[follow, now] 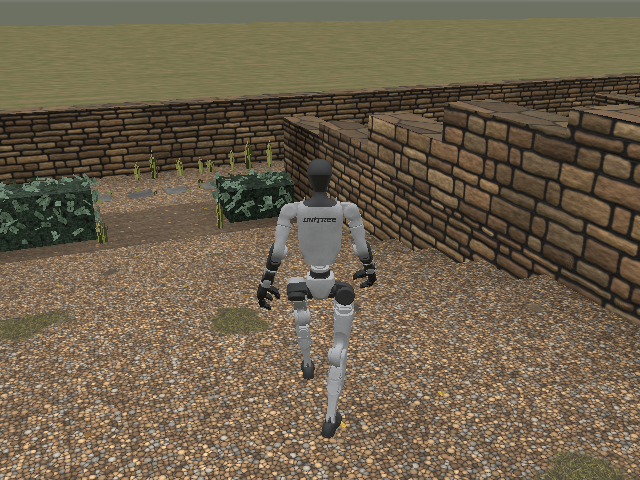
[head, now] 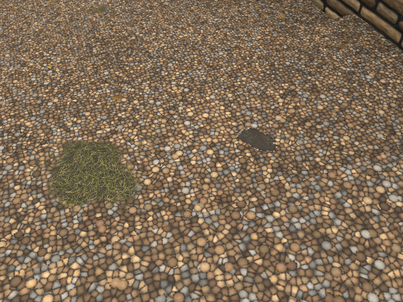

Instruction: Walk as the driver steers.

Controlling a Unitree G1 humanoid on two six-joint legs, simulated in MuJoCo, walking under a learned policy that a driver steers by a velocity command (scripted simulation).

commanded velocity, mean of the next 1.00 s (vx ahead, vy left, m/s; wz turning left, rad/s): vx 1.00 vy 0.00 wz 0.90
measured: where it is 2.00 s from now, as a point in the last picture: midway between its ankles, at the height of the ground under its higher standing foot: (43, 155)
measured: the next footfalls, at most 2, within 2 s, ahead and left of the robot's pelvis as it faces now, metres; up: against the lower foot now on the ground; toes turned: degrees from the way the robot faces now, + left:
left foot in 0.02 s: +0.24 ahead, +0.05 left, +0.00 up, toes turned +3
right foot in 0.44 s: +0.66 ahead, -0.05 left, +0.00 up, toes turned +34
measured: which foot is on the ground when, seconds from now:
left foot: up 0.00-0.00, down 0.02-0.46, up 0.48-1.00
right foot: down 0.00-0.02, up 0.04-0.42, down 0.44-1.00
